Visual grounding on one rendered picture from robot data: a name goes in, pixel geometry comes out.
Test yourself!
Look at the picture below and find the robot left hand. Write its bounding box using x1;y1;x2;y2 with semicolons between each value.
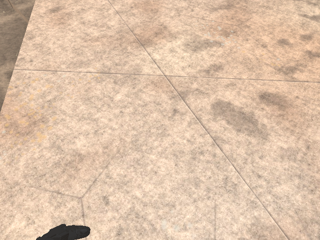
36;224;91;240

